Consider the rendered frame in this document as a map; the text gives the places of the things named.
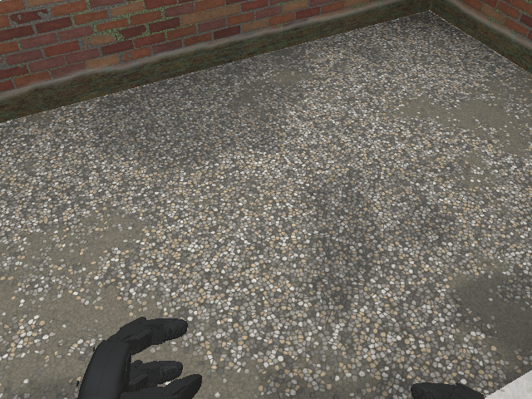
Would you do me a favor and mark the robot right hand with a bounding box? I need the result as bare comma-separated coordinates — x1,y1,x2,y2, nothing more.
411,382,485,399

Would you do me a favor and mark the robot left hand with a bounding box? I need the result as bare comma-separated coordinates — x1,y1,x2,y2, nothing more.
76,317,202,399

